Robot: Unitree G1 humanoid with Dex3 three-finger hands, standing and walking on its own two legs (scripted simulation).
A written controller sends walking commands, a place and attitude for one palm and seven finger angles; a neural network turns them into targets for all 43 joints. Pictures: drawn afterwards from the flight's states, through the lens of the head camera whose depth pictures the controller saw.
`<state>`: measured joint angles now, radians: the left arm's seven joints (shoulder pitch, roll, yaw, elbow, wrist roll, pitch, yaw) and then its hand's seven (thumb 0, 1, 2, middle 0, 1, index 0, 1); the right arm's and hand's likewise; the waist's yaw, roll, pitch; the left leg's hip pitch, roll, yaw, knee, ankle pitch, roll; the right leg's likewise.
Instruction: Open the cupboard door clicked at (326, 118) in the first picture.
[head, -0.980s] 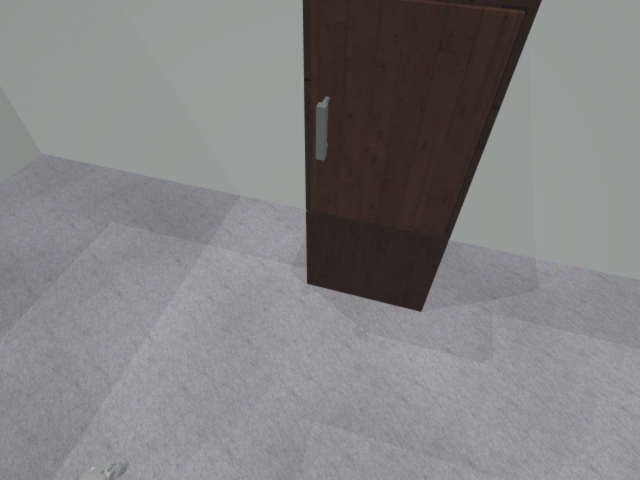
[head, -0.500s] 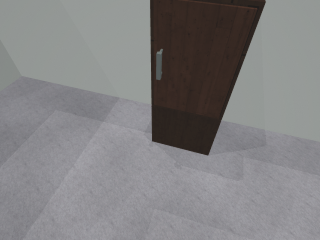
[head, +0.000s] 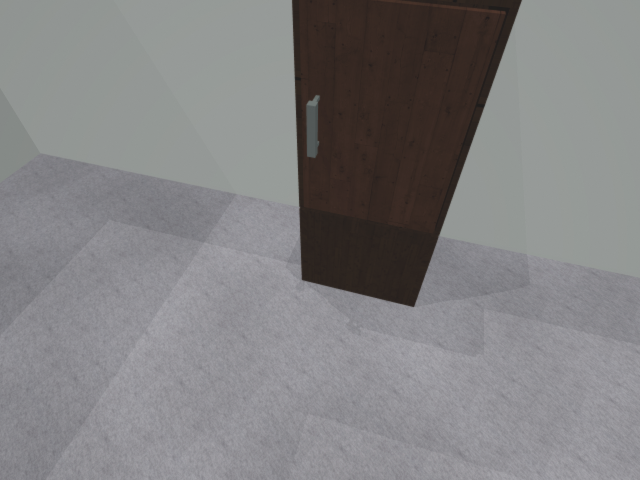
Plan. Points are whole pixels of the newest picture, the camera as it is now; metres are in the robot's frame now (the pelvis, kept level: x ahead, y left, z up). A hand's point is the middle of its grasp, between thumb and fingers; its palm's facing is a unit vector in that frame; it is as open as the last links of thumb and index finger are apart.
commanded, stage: look at it before walking up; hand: left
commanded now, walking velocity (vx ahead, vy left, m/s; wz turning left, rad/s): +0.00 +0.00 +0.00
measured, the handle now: (314, 126) +0.91 +0.06 -0.05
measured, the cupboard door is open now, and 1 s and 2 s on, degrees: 0 0 0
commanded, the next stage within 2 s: turn to face it in 0.46 s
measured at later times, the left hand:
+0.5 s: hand out of the picture +0.09 +0.24 -0.15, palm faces -0.03 -0.94 -0.34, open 7.4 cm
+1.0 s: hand out of the picture +0.07 +0.19 -0.18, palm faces -0.11 -0.96 -0.24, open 7.4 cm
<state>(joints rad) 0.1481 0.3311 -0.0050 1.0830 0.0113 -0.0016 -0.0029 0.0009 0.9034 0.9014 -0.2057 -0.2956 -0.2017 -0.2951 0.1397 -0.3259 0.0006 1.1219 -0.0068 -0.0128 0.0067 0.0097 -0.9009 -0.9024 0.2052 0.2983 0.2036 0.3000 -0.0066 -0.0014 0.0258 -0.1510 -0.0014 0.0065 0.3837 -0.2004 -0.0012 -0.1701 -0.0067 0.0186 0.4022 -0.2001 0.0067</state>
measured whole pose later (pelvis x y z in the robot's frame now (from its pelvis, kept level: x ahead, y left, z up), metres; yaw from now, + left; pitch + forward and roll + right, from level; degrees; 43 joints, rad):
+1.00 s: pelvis +0.00 +0.00 -0.01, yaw -6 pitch -1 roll +1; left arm 0.20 0.23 0.01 1.01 0.02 0.05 0.00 0.00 0.90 0.90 -0.20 -0.30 -0.20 -0.29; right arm 0.18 -0.22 -0.02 1.05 -0.01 0.02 -0.02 0.01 -0.90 -0.90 0.20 0.30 0.20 0.30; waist 0.00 -0.01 0.05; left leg -0.21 0.05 0.10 0.53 -0.29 -0.01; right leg -0.28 0.05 0.11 0.56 -0.26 0.00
